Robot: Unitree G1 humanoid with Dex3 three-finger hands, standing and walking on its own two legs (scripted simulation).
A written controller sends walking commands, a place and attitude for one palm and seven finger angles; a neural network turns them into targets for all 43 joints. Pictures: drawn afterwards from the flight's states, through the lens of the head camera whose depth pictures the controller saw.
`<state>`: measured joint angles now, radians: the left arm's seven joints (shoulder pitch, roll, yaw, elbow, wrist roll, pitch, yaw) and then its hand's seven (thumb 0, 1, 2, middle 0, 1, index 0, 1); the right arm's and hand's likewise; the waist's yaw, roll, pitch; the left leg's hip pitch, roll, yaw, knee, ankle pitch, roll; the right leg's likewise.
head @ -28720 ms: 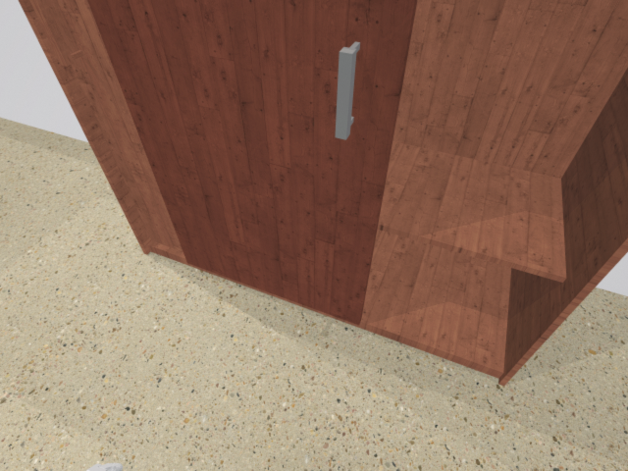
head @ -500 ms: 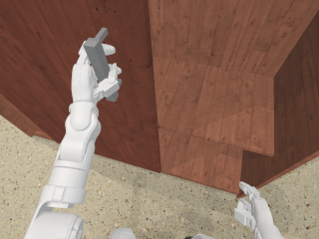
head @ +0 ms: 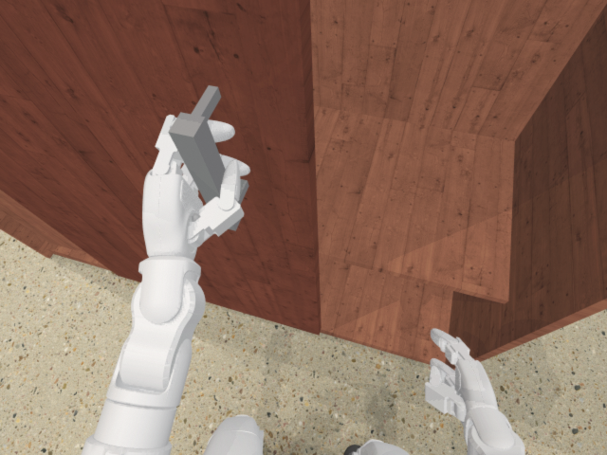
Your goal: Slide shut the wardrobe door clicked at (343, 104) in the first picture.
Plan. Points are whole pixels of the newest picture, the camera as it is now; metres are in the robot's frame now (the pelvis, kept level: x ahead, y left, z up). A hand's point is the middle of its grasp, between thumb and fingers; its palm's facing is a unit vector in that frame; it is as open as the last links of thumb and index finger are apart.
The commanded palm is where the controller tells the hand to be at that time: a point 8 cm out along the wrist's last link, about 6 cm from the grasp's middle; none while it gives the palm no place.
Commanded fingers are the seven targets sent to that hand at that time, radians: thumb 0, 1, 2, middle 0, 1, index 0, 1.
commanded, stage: step sideways, sliding the door along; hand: left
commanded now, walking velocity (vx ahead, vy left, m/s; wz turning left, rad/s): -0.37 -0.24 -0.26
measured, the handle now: (221, 165) +0.38 +0.15 +0.14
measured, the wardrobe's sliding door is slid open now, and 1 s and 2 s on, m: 0.38 0.26 0.19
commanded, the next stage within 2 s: none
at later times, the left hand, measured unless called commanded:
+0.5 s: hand (296, 223) +0.32 +0.05 +0.14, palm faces -0.03 -1.00 -0.07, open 6.2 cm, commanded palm +0.30 +0.06 +0.15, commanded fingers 0.00 0.90 0.90 -0.45 -1.40 -0.45 -1.40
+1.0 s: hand (353, 236) +0.31 +0.00 +0.15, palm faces +0.03 -1.00 -0.04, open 6.3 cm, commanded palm +0.28 -0.01 +0.15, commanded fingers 0.00 0.90 0.90 -0.45 -1.40 -0.45 -1.40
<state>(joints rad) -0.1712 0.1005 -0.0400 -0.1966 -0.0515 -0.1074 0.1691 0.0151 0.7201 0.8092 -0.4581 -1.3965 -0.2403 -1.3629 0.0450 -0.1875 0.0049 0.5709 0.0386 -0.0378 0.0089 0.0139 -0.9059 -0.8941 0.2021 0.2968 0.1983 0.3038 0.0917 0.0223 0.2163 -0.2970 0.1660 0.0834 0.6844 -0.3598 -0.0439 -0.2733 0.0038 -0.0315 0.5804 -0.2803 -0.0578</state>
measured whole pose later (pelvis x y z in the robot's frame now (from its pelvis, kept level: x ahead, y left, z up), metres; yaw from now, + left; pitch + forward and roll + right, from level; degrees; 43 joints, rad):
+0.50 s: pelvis -0.01 -0.03 -0.01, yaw -5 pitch -1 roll -1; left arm -0.18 0.13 -0.09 -0.18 -0.05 -0.11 0.12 0.01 0.74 0.79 -0.46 -1.40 -0.21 -1.39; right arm 0.04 -0.19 -0.03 0.55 0.01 -0.02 0.04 0.01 -0.91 -0.89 0.20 0.30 0.20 0.30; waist 0.10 0.04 0.20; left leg -0.22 0.26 0.16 0.58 -0.30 -0.14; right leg -0.36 0.01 -0.03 0.75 -0.37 0.00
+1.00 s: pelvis -0.08 -0.08 -0.01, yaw -9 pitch -2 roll +0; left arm -0.36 0.14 0.04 0.09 -0.10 -0.01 0.18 0.02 0.77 0.81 -0.31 -1.40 -0.17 -1.38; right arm 0.12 -0.22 -0.05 0.66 0.04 0.01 0.00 0.01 -0.91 -0.89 0.20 0.30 0.20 0.30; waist 0.05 0.04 0.12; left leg -0.23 0.17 0.06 0.58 -0.30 -0.05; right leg -0.32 0.04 -0.06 0.60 -0.24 -0.06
